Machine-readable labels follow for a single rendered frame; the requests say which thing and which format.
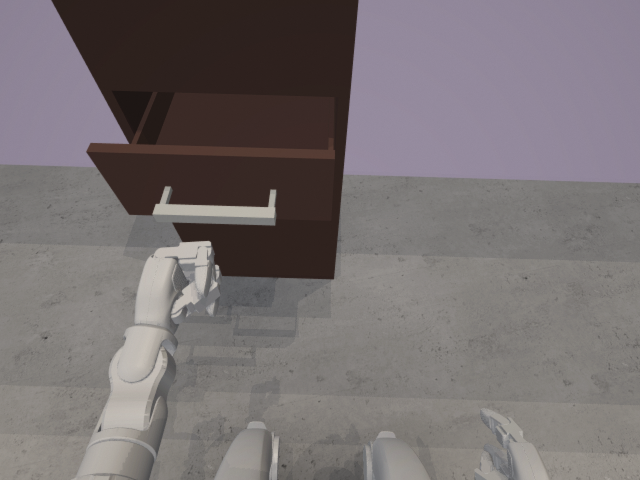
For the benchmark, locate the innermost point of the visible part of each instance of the robot right hand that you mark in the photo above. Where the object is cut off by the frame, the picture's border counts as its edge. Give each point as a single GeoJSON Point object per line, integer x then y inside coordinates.
{"type": "Point", "coordinates": [522, 461]}

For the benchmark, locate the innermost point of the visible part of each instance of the robot thigh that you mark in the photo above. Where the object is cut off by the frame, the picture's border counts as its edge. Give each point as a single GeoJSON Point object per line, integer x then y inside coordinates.
{"type": "Point", "coordinates": [253, 455]}
{"type": "Point", "coordinates": [392, 459]}

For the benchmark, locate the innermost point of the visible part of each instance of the left robot forearm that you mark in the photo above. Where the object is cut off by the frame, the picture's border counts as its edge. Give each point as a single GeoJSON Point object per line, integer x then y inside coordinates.
{"type": "Point", "coordinates": [127, 437]}

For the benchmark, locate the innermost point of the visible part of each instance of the robot left hand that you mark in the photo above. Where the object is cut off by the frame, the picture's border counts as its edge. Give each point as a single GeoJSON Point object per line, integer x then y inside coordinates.
{"type": "Point", "coordinates": [163, 281]}

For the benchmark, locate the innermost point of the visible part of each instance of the right robot thigh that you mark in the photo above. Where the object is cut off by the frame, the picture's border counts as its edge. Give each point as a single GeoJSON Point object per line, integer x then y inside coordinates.
{"type": "Point", "coordinates": [392, 459]}

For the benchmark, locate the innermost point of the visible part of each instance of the handle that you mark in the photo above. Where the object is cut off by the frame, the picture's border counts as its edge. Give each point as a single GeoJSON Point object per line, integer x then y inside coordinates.
{"type": "Point", "coordinates": [165, 212]}

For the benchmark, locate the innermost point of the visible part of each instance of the drawer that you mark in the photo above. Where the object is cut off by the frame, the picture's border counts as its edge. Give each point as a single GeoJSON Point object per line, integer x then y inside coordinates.
{"type": "Point", "coordinates": [227, 150]}

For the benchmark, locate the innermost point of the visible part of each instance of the left robot thigh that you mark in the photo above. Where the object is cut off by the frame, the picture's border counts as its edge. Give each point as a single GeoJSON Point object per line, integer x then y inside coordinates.
{"type": "Point", "coordinates": [253, 455]}

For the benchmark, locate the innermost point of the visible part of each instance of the cabinet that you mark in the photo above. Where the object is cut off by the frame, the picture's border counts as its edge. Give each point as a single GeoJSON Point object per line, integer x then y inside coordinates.
{"type": "Point", "coordinates": [254, 47]}

